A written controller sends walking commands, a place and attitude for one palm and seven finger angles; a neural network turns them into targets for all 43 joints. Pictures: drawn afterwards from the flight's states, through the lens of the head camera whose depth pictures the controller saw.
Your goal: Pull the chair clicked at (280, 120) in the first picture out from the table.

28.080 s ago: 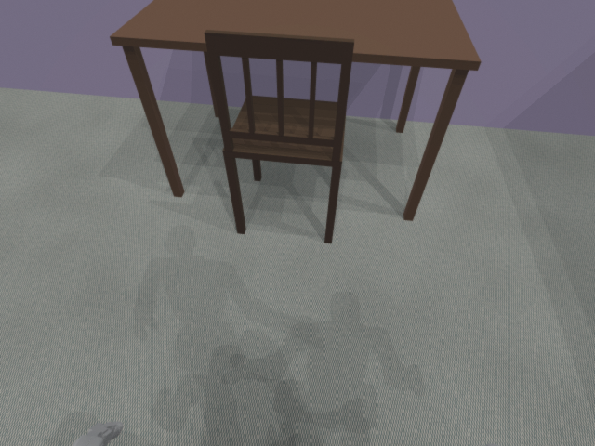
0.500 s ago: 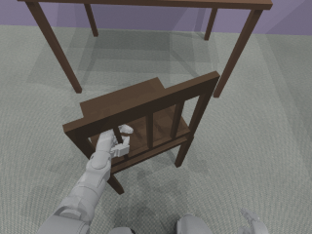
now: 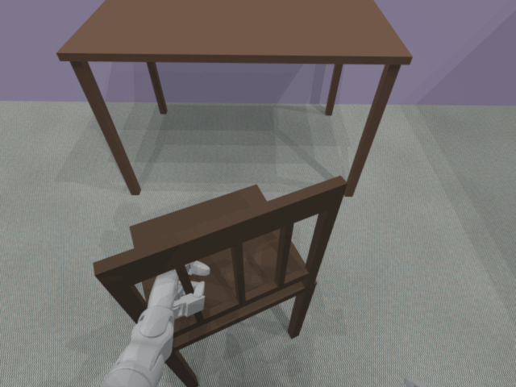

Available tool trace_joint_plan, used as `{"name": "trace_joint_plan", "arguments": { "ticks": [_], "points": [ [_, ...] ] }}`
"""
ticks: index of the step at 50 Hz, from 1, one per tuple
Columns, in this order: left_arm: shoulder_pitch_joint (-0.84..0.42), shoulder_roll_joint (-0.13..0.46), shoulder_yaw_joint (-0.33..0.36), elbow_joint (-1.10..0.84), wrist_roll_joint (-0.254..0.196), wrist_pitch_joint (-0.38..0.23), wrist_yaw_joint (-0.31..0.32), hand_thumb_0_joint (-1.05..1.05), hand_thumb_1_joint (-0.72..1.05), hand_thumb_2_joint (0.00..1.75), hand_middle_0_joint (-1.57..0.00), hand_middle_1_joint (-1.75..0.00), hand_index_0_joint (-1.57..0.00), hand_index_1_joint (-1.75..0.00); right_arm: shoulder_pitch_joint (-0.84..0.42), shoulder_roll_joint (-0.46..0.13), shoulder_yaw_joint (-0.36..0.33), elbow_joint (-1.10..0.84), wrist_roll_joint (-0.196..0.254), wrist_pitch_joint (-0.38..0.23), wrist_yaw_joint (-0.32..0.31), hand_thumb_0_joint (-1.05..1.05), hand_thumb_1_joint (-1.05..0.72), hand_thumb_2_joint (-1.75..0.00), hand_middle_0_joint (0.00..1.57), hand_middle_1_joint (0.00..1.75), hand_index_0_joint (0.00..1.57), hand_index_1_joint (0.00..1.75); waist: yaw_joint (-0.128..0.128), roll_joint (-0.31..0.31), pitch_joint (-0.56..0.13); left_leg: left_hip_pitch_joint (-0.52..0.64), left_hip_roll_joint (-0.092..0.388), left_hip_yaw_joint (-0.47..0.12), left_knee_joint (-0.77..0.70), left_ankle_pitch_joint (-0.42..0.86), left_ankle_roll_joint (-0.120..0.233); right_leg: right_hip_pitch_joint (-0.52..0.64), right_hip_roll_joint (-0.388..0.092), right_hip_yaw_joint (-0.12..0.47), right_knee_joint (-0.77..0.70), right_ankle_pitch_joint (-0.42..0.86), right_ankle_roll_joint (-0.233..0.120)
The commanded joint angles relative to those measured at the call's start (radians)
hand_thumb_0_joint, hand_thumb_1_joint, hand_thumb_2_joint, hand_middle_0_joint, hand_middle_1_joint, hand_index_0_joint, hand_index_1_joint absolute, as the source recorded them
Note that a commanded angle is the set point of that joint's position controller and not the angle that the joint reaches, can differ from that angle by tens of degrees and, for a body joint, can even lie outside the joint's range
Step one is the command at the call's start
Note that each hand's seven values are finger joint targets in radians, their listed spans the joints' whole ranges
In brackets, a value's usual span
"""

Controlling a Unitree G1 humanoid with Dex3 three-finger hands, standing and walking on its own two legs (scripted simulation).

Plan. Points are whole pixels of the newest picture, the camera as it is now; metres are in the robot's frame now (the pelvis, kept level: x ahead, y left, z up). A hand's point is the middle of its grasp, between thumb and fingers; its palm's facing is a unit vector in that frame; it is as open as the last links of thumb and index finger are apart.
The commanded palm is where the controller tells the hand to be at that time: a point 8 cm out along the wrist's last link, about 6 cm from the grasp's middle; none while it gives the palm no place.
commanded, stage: stop walking, hand still on the chair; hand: left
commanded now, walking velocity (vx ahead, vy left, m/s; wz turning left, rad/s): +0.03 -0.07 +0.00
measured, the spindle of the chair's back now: (238, 273) +0.34 +0.05 -0.10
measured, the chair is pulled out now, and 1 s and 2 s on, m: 0.61 0.61 0.61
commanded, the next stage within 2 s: open the thumb and straighten the fingers in 0.46 s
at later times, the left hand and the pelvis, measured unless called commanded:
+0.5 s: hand (198, 298) +0.28 +0.12 -0.07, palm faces -0.01 -0.99 -0.15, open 5.2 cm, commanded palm +0.26 +0.17 -0.06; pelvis +0.03 +0.00 +0.00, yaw -1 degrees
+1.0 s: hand (192, 289) +0.29 +0.13 -0.07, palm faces -0.02 -0.99 -0.12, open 13.1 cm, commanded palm +0.27 +0.19 -0.05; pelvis +0.03 +0.00 -0.02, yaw +0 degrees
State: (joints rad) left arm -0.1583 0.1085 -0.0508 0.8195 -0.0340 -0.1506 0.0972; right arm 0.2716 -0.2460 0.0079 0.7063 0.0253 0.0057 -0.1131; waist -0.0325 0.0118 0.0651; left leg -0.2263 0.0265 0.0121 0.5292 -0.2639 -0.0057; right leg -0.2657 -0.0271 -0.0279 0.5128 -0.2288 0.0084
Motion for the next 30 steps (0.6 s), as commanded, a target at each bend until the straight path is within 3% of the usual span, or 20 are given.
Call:
{"name": "trace_joint_plan", "arguments": {
  "ticks": [1, 3, 6, 9, 11, 15, 16, 20, 22, 25, 27, 28, 29, 30],
  "points": [
    [-0.237, 0.116, 0.016, -0.195, 0.016, -0.042, 0.002, 0.0, 0.9, 0.9, -0.5, -1.45, -0.5, -1.45, -0.078, -0.084, -0.026, -0.126, -0.003, -0.058, -0.003, 0.0, -0.9, -0.9, 0.2, 0.3, 0.2, 0.3, 0.007, 0.065, -0.131, 0.001, 0.077, -0.097, -0.169, -0.115, 0.058, 0.015, -0.049, 0.079, -0.132, -0.197, -0.027],
    [-0.219, 0.107, 0.006, -0.21, 0.02, -0.042, 0.005, 0.0, 0.9, 0.9, -0.5, -1.45, -0.5, -1.45, -0.077, -0.08, -0.02, -0.131, -0.003, -0.062, -0.001, 0.0, -0.9, -0.9, 0.2, 0.3, 0.2, 0.3, 0.013, 0.084, -0.131, -0.024, 0.102, -0.123, -0.204, -0.11, 0.063, 0.037, -0.026, 0.051, -0.094, -0.129, -0.019],
    [-0.171, 0.119, 0.014, -0.206, 0.021, -0.041, 0.004, 0.0, 0.9, 0.9, -0.5, -1.45, -0.5, -1.45, -0.071, -0.086, -0.026, -0.127, -0.004, -0.071, -0.001, 0.0, -0.9, -0.9, 0.2, 0.3, 0.2, 0.3, 0.016, 0.002, -0.129, -0.012, 0.088, -0.098, -0.167, 0.026, 0.049, 0.062, -0.04, 0.065, -0.119, -0.011, -0.018],
    [-0.135, 0.106, 0.005, -0.22, 0.027, -0.046, 0.0, 0.0, 0.9, 0.9, -0.5, -1.45, -0.5, -1.45, -0.072, -0.088, -0.028, -0.127, -0.011, -0.076, 0.003, 0.0, -0.9, -0.9, 0.2, 0.3, 0.2, 0.3, 0.018, -0.04, -0.182, 0.047, 0.079, -0.068, -0.129, 0.155, 0.034, 0.092, -0.055, 0.071, -0.108, 0.125, -0.021],
    [-0.112, 0.123, 0.011, -0.236, 0.028, -0.046, -0.001, 0.0, 0.9, 0.9, -0.5, -1.45, -0.5, -1.45, -0.073, -0.093, -0.032, -0.121, -0.013, -0.082, 0.002, 0.0, -0.9, -0.9, 0.2, 0.3, 0.2, 0.3, 0.016, -0.013, -0.206, 0.08, 0.077, -0.056, -0.118, 0.213, 0.028, 0.099, -0.064, 0.071, -0.099, 0.209, -0.022],
    [-0.091, 0.109, 0.002, -0.283, 0.031, -0.048, -0.004, 0.0, 0.9, 0.9, -0.5, -1.45, -0.5, -1.45, -0.084, -0.086, -0.027, -0.133, -0.016, -0.079, 0.004, 0.0, -0.9, -0.9, 0.2, 0.3, 0.2, 0.3, 0.017, -0.031, -0.245, 0.111, 0.082, -0.053, -0.107, 0.306, 0.023, 0.126, -0.067, 0.064, -0.077, 0.303, -0.024],
    [-0.083, 0.122, 0.005, -0.291, 0.029, -0.045, -0.005, 0.0, 0.9, 0.9, -0.5, -1.45, -0.5, -1.45, -0.084, -0.092, -0.029, -0.127, -0.014, -0.08, 0.003, 0.0, -0.9, -0.9, 0.2, 0.3, 0.2, 0.3, 0.015, -0.01, -0.242, 0.114, 0.08, -0.052, -0.111, 0.318, 0.022, 0.126, -0.067, 0.06, -0.078, 0.312, -0.024],
    [-0.069, 0.104, -0.003, -0.318, 0.029, -0.039, -0.006, 0.0, 0.9, 0.9, -0.5, -1.45, -0.5, -1.45, -0.097, -0.083, -0.025, -0.141, -0.016, -0.069, 0.004, 0.0, -0.9, -0.9, 0.2, 0.3, 0.2, 0.3, 0.015, -0.044, -0.247, 0.119, 0.08, -0.047, -0.108, 0.323, 0.018, 0.138, -0.072, 0.061, -0.08, 0.336, -0.025],
    [-0.046, 0.114, 0.006, -0.315, 0.025, -0.033, -0.003, 0.0, 0.9, 0.9, -0.5, -1.45, -0.5, -1.45, -0.099, -0.083, -0.025, -0.141, -0.015, -0.065, 0.001, 0.0, -0.9, -0.9, 0.2, 0.3, 0.2, 0.3, 0.017, -0.02, -0.238, 0.121, 0.079, -0.046, -0.113, 0.327, 0.019, 0.134, -0.072, 0.059, -0.086, 0.328, -0.025],
    [-0.048, 0.101, -0.003, -0.32, 0.023, -0.026, -0.004, 0.0, 0.9, 0.9, -0.5, -1.45, -0.5, -1.45, -0.113, -0.077, -0.022, -0.152, -0.015, -0.057, 0.001, 0.0, -0.9, -0.9, 0.2, 0.3, 0.2, 0.3, 0.017, -0.018, -0.223, 0.112, 0.075, -0.044, -0.118, 0.272, 0.018, 0.123, -0.076, 0.071, -0.105, 0.287, -0.026],
    [-0.037, 0.11, 0.004, -0.309, 0.02, -0.018, -0.002, 0.0, 0.9, 0.9, -0.5, -1.45, -0.5, -1.45, -0.108, -0.079, -0.022, -0.15, -0.013, -0.053, -0.001, 0.0, -0.9, -0.9, 0.2, 0.3, 0.2, 0.3, 0.017, -0.02, -0.211, 0.101, 0.072, -0.044, -0.126, 0.242, 0.018, 0.121, -0.074, 0.068, -0.119, 0.251, -0.023],
    [-0.059, 0.162, 0.047, -0.416, 0.021, -0.026, 0.005, 0.0, 0.9, 0.9, -0.5, -1.45, -0.5, -1.45, -0.119, -0.078, -0.024, -0.169, -0.011, -0.051, 0.0, 0.0, -0.9, -0.9, 0.2, 0.3, 0.2, 0.3, 0.023, -0.014, -0.215, 0.099, 0.071, -0.045, -0.127, 0.229, 0.019, 0.129, -0.076, 0.074, -0.123, 0.242, -0.023],
    [0.0, 0.037, -0.034, -0.307, -0.034, 0.012, -0.031, 0.0, 0.78, 0.84, -0.5, -1.45, -0.5, -1.45, -0.091, -0.111, -0.033, -0.158, 0.033, -0.057, 0.039, 0.0, -0.9, -0.9, 0.2, 0.3, 0.2, 0.3, -0.049, -0.146, -0.203, -0.03, 0.028, -0.002, -0.103, 0.151, 0.02, 0.06, -0.036, -0.02, -0.074, 0.179, -0.01],
    [-0.075, 0.108, 0.032, -0.389, -0.041, -0.003, -0.049, 0.0, 0.66, 0.78, -0.5, -1.45, -0.5, -1.45, -0.11, -0.119, -0.039, -0.175, 0.032, -0.068, 0.053, 0.0, -0.9, -0.9, 0.2, 0.3, 0.2, 0.3, -0.02, -0.139, -0.214, -0.075, 0.019, 0.003, -0.078, 0.127, 0.023, 0.051, -0.027, -0.015, -0.05, 0.169, -0.014]
  ]
}}
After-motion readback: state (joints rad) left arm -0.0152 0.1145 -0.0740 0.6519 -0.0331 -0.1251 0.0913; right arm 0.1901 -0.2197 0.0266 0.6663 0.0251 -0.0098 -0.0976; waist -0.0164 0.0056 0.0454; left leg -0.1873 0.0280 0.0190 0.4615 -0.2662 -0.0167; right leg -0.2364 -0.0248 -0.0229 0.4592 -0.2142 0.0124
